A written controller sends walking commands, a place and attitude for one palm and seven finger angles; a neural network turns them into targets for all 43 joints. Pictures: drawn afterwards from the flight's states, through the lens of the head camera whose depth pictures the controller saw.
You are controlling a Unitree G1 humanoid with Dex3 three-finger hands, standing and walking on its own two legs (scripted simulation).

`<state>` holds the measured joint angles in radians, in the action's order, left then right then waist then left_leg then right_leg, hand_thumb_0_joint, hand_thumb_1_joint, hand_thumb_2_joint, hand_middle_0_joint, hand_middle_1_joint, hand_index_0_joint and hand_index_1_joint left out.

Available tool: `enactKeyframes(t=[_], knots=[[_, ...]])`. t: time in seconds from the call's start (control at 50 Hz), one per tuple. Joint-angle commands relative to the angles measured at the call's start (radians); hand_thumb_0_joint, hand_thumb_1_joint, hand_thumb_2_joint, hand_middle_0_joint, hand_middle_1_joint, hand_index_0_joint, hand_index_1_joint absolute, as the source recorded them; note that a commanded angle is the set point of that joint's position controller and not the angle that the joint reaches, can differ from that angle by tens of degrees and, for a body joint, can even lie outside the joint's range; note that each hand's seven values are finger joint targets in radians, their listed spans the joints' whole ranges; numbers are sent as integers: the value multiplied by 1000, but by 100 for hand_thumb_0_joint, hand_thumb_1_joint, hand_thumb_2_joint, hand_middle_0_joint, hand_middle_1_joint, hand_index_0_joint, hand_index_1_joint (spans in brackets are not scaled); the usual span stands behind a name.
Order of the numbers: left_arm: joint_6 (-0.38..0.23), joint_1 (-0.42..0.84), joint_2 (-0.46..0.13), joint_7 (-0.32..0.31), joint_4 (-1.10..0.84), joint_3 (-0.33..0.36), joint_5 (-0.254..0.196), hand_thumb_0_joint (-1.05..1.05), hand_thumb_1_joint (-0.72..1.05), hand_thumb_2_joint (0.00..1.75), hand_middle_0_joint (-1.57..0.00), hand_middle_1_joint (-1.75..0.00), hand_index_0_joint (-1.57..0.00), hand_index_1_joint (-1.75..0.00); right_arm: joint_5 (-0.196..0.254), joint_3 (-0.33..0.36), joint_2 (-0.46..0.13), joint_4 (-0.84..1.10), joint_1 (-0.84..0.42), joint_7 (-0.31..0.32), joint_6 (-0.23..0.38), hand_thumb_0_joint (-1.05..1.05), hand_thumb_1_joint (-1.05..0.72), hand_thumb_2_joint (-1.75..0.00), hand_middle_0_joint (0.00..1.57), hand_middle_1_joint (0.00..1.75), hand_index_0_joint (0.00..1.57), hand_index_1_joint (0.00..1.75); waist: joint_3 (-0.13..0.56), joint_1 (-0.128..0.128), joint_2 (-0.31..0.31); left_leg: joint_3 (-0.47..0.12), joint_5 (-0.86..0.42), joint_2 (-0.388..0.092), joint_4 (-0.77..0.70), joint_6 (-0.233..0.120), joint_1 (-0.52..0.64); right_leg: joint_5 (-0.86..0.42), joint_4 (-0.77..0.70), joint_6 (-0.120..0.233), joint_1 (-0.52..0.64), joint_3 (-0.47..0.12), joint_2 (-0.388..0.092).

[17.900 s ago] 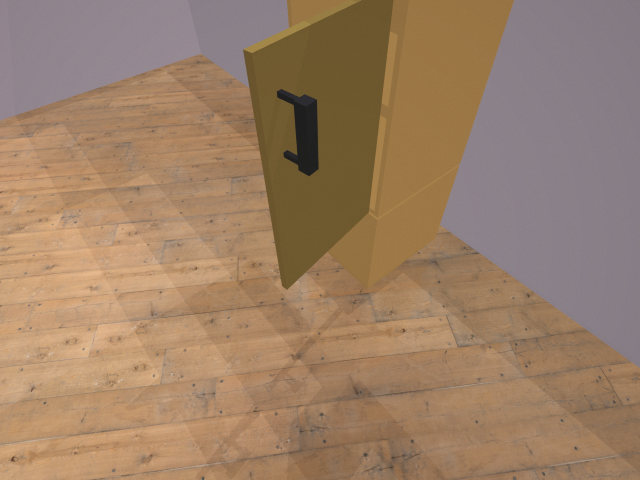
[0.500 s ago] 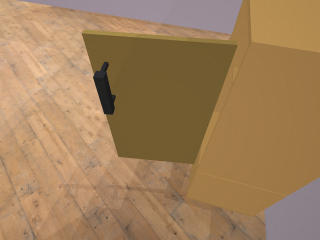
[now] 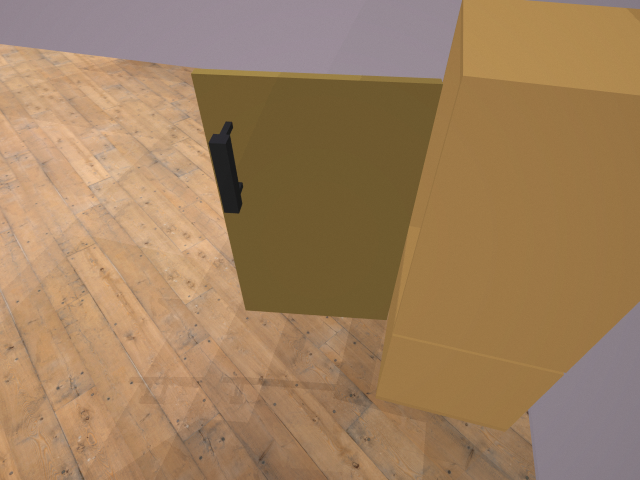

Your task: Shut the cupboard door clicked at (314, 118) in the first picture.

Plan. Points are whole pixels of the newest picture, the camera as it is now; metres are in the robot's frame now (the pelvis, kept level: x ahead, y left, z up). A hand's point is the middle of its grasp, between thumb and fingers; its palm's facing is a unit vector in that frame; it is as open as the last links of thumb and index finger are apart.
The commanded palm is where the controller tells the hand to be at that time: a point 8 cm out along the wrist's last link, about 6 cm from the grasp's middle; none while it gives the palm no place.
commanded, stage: come to a stop and stand still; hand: left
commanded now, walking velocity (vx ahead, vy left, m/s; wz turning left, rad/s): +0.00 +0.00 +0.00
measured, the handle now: (230, 167) +0.54 +0.17 +0.11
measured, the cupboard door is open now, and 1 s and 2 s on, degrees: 100 100 100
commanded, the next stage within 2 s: look again from close up in 0.32 s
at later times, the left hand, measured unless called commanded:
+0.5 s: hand out of the picture +0.01 +0.24 -0.17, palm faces -0.04 -0.96 -0.27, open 7.4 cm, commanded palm none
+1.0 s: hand out of the picture +0.06 +0.23 -0.16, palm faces -0.03 -0.96 -0.26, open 7.3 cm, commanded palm none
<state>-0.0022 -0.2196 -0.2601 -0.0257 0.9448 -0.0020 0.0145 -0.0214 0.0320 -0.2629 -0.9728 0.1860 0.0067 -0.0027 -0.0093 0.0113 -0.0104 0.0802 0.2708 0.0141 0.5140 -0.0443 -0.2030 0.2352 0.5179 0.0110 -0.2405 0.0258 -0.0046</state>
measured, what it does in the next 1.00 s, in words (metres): stands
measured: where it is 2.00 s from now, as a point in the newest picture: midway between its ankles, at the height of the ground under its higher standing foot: outside the picture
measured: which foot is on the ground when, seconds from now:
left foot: down 0.00-1.00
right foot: down 0.00-1.00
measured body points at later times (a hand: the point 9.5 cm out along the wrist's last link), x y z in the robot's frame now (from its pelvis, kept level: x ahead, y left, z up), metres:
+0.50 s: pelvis -0.01 +0.02 +0.01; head -0.01 +0.02 +0.45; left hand +0.01 +0.29 -0.15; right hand +0.01 -0.25 -0.14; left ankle +0.01 +0.09 -0.74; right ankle +0.03 -0.11 -0.74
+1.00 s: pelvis +0.01 +0.02 +0.01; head +0.02 +0.03 +0.46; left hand +0.07 +0.28 -0.14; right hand +0.08 -0.25 -0.13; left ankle +0.01 +0.09 -0.74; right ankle +0.03 -0.11 -0.74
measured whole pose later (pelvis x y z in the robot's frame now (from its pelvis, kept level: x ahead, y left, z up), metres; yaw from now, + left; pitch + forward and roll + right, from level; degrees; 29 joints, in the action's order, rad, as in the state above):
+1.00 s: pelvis +0.01 +0.02 +0.01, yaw +0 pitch -2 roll +0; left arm -0.01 -0.18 -0.27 -0.02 1.09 -0.02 0.01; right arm -0.01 0.00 -0.26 -1.14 0.12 0.01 0.02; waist -0.05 0.00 0.02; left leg 0.09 0.21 0.05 0.37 -0.07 -0.13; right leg 0.18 0.39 -0.02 -0.18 0.01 -0.03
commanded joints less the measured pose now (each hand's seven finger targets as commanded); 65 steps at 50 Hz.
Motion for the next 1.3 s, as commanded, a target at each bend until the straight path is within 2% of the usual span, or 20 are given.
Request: enactKeyframes(t=[0.0,0.14,0.2,0.22,0.3,0.36,0.42,0.52,0.66,0.8,0.88,1.02,1.06,1.08,1.14,1.18,1.22,1.28], knots=[[-17,19,-169,-3,-54,39,5,0,90,90,-20,-30,-20,-30,-3,25,-167,52,-23,-2,23,0,-90,-90,20,30,20,30,-47,-6,6,-162,138,-110,-188,-13,-71,158,-164,31,-47,-134,-91],[-18,11,-189,3,-8,34,5,0,90,90,-20,-30,-20,-30,2,21,-195,5,-20,-3,27,0,-90,-90,20,30,20,30,-51,-7,16,-180,184,-120,-223,-9,-91,161,-173,26,-40,-131,-103],[-16,3,-183,5,14,30,5,0,90,90,-20,-30,-20,-30,3,19,-194,-19,-14,-3,28,0,-90,-90,20,30,20,30,-50,-9,-7,-189,202,-129,-241,-9,-93,145,-166,24,-38,-120,-99],[-17,-3,-186,5,22,30,5,0,90,90,-20,-30,-20,-30,4,18,-196,-24,-11,-3,29,0,-90,-90,20,30,20,30,-41,-10,11,-190,194,-130,-241,-10,-88,134,-163,23,-30,-119,-103],[-21,-6,-182,4,49,25,3,0,90,90,-20,-30,-20,-30,9,15,-194,-57,-9,-2,35,0,-90,-90,20,30,20,30,-32,-10,11,-184,136,-135,-239,-8,-64,72,-162,24,-15,-119,-110],[-21,-9,-180,3,70,22,3,0,90,90,-20,-30,-20,-30,11,15,-195,-76,-12,-1,34,0,-90,-90,20,30,20,30,-45,-9,16,-187,141,-136,-248,-5,-63,71,-164,21,-17,-117,-112],[-23,-12,-174,1,84,19,2,0,90,90,-20,-30,-20,-30,12,13,-187,-93,-13,0,38,0,-90,-90,20,30,20,30,-22,-10,12,-181,79,-138,-243,-6,-31,10,-158,21,2,-112,-115],[-22,-6,-166,-3,99,15,3,0,90,90,-20,-30,-20,-30,14,11,-182,-107,-30,2,39,0,-90,-90,20,30,20,30,-24,-10,14,-176,8,-143,-247,-4,1,-50,-154,16,10,-106,-116],[-21,6,-159,-5,103,15,4,0,90,90,-20,-30,-20,-30,14,11,-173,-115,-54,2,37,0,-90,-90,20,30,20,30,-30,-10,19,-167,-18,-139,-251,1,21,-61,-170,11,15,-107,-121],[-22,20,-162,-5,97,16,4,0,90,90,-20,-30,-20,-30,15,7,-168,-118,-69,2,39,0,-90,-90,20,30,20,30,-2,-11,26,-157,-105,-138,-239,2,53,-109,-173,7,40,-105,-125],[-23,28,-164,-6,95,18,3,0,90,90,-20,-30,-20,-30,15,5,-169,-117,-78,4,41,0,-90,-90,20,30,20,30,16,-12,24,-151,-201,-140,-227,3,77,-170,-169,7,64,-103,-126],[-22,36,-166,-6,98,17,1,0,90,90,-20,-30,-20,-30,15,1,-173,-124,-81,6,41,0,-90,-90,20,30,20,30,24,-12,18,-147,-249,-141,-231,8,98,-196,-176,5,87,-99,-132],[-11,-5,-87,-7,124,-1,-2,0,90,90,-20,-30,-20,-30,11,-20,-100,-148,-43,4,32,0,-90,-90,20,30,20,30,32,-9,16,-140,-143,-140,-238,17,107,-108,-178,-7,86,-89,-121],[-5,-18,-75,-7,128,-3,1,0,90,90,-20,-30,-20,-30,10,-21,-85,-155,-23,3,26,0,-90,-90,20,30,20,30,13,-8,12,-141,-53,-142,-246,15,95,-48,-169,-7,75,-82,-111],[5,-33,-64,3,125,0,9,0,90,90,-20,-30,-20,-30,6,-12,-108,-153,-4,3,15,0,-90,-90,20,30,20,30,-97,-7,-23,-194,223,-173,-323,-2,20,82,-112,-4,-3,-46,-74],[5,-53,-56,9,120,3,13,0,90,90,-20,-30,-20,-30,7,-4,-116,-148,14,4,15,0,-90,-90,20,30,20,30,-128,-9,-47,-228,277,-203,-352,-25,14,84,-62,-4,-36,-16,-56],[-3,-71,-39,12,117,6,12,0,90,90,-20,-30,-20,-30,8,-1,-110,-149,41,9,24,0,-90,-90,20,30,20,30,-117,-9,-38,-227,165,-221,-315,-44,60,48,-36,-2,-58,-4,-56],[-14,-112,-22,14,125,12,7,0,90,90,-20,-30,-20,-30,11,1,-84,-156,84,19,35,0,-90,-90,20,30,20,30,-92,-13,-21,-193,-68,-213,-218,-58,94,-13,-24,10,-38,-10,-56]])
